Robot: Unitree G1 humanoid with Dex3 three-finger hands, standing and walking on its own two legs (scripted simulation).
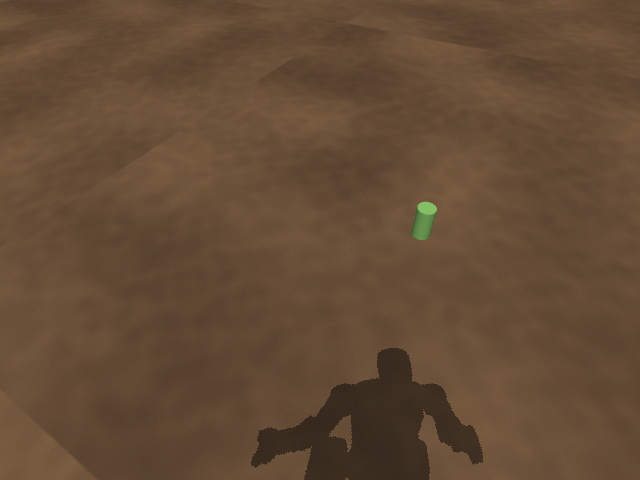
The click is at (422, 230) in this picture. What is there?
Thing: squat round
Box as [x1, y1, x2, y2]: [412, 202, 436, 239]
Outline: 429,202 421,202 417,206 412,228 412,235 418,239 427,238 430,232 436,207
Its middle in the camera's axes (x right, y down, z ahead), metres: +0.46 -0.07 +1.67
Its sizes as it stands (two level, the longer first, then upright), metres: 0.080 0.080 0.154
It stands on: the floor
